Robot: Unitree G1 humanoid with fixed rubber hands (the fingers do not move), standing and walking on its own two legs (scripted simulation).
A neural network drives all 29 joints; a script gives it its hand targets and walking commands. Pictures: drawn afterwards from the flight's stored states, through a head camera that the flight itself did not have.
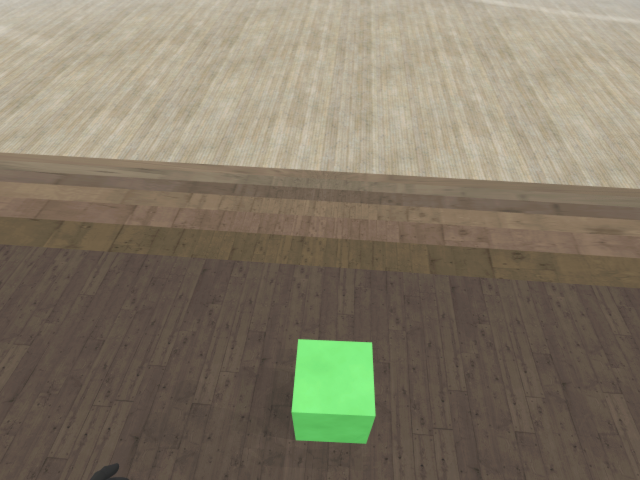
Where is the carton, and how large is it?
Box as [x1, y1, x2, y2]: [292, 339, 375, 443]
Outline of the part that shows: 298,339 292,401 292,418 295,438 300,440 365,443 375,415 371,342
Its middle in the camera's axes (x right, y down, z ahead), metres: +0.03 +0.44 +1.13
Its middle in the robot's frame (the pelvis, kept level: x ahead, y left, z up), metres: +0.47 -0.01 -0.66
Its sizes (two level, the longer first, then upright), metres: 0.210 0.200 0.250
